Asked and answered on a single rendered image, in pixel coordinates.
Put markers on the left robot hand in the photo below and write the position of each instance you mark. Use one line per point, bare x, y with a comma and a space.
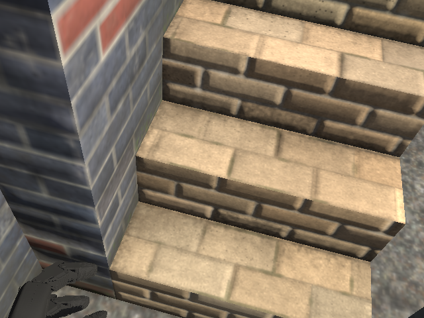
34, 299

